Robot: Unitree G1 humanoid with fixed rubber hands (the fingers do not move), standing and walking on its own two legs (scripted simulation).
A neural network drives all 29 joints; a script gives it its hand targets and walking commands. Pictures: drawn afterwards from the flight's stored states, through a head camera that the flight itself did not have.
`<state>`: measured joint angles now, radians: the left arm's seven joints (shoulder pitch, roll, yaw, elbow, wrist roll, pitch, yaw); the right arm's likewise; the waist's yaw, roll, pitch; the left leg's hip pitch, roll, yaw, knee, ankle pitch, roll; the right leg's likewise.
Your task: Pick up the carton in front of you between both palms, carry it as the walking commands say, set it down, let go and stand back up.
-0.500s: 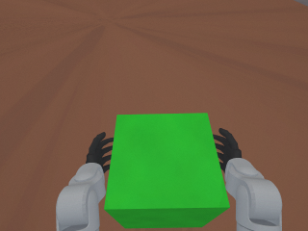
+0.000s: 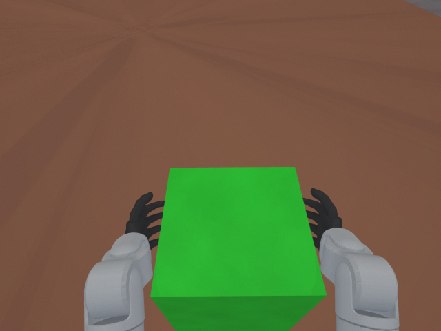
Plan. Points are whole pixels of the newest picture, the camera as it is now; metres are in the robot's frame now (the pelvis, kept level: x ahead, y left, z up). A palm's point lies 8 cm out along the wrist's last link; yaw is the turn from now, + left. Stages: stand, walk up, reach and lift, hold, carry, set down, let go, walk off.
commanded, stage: carry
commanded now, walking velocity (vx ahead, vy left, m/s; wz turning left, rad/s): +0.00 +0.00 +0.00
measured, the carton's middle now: (232, 254) +0.25 +0.00 +0.02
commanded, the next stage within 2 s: none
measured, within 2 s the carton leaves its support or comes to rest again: neither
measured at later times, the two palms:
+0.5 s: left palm (142, 273) +0.20 +0.14 +0.08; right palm (341, 269) +0.20 -0.16 +0.08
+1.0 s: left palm (155, 278) +0.21 +0.13 +0.03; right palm (334, 275) +0.21 -0.17 +0.03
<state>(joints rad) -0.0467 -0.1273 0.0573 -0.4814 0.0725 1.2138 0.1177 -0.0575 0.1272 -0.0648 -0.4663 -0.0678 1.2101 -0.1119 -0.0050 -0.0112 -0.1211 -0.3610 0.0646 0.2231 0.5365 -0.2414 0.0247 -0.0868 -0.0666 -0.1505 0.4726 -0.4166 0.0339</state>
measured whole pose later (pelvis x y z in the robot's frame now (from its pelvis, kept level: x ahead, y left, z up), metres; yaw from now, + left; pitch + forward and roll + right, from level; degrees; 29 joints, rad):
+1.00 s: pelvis -0.07 -0.02 +0.00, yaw +0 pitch +1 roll +0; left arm -0.19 -0.14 0.16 0.17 0.23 0.73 0.01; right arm -0.19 0.14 -0.17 0.18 -0.23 0.72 -0.01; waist 0.00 -0.01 -0.07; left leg -0.40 0.10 0.21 0.50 -0.12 0.02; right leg -0.16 -0.03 -0.16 0.53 -0.39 -0.02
